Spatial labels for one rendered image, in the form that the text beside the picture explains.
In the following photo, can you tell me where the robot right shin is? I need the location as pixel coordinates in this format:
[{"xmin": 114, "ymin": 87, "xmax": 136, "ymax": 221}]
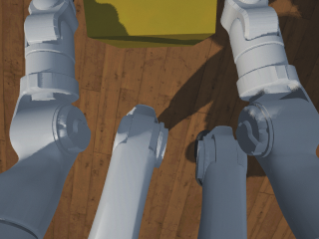
[{"xmin": 200, "ymin": 125, "xmax": 248, "ymax": 181}]

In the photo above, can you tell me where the carton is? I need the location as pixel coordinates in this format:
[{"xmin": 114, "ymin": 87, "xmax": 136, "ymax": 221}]
[{"xmin": 83, "ymin": 0, "xmax": 217, "ymax": 49}]

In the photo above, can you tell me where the right robot upper arm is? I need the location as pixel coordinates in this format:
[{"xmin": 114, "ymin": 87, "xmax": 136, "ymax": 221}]
[{"xmin": 235, "ymin": 98, "xmax": 319, "ymax": 239}]

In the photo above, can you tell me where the robot right thigh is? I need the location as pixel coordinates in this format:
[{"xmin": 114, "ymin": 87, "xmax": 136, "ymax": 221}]
[{"xmin": 196, "ymin": 134, "xmax": 247, "ymax": 239}]

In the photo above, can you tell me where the robot left forearm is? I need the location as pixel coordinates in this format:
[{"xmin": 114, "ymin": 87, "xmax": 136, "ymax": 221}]
[{"xmin": 9, "ymin": 0, "xmax": 80, "ymax": 143}]

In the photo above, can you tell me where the robot right forearm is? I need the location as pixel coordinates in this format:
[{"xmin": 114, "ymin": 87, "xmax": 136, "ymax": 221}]
[{"xmin": 220, "ymin": 0, "xmax": 319, "ymax": 116}]

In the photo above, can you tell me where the left robot upper arm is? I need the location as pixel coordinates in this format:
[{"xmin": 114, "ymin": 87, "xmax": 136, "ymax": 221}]
[{"xmin": 0, "ymin": 103, "xmax": 91, "ymax": 239}]

